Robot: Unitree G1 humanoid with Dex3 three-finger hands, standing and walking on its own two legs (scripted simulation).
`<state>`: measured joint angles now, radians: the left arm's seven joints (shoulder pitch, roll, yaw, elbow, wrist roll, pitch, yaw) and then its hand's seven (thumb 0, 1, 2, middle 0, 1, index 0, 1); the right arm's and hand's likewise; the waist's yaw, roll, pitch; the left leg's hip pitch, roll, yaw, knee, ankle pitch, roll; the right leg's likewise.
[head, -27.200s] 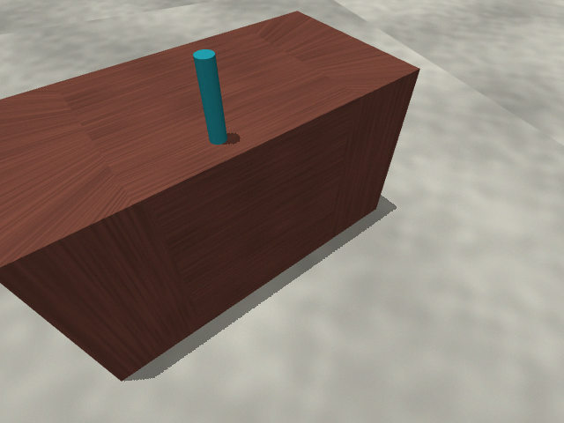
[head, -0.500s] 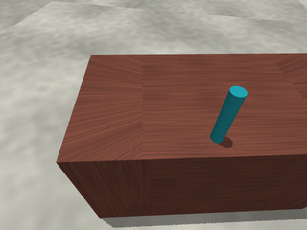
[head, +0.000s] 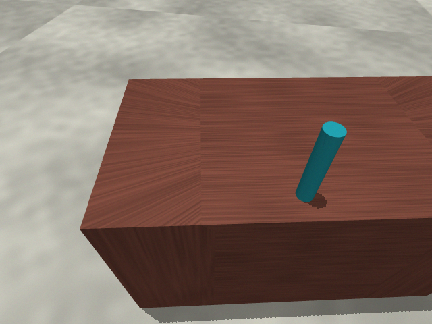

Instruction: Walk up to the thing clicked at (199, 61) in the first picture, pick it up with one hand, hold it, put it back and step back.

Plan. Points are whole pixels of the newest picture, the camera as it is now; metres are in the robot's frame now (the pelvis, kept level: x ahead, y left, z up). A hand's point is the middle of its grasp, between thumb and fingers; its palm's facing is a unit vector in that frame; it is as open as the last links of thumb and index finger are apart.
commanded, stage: stand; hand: right
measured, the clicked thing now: (317, 166) +0.44 -0.21 +0.03
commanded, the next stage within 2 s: none
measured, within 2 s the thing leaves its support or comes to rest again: neither
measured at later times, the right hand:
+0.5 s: hand out of the picture +0.08 -0.25 -0.16, palm faces -0.04 +0.94 -0.35, open 7.6 cm
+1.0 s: hand out of the picture +0.08 -0.25 -0.15, palm faces -0.04 +0.94 -0.35, open 7.4 cm
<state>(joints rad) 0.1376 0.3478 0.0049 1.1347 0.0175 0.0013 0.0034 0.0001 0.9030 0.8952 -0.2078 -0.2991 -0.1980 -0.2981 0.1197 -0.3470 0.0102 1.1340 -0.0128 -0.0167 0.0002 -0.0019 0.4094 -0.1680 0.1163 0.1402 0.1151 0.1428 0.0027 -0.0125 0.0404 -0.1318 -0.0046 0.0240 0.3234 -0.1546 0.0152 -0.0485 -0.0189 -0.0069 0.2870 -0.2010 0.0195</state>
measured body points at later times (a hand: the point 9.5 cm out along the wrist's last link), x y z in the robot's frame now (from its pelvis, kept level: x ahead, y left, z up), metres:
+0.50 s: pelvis +0.01 +0.00 +0.00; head +0.02 +0.01 +0.45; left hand +0.07 +0.30 -0.14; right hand +0.08 -0.30 -0.13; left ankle +0.02 +0.11 -0.75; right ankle -0.03 -0.13 -0.75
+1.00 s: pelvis +0.01 +0.00 +0.00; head +0.02 +0.01 +0.45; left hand +0.07 +0.30 -0.14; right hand +0.09 -0.30 -0.13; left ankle +0.02 +0.11 -0.75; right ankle -0.03 -0.13 -0.75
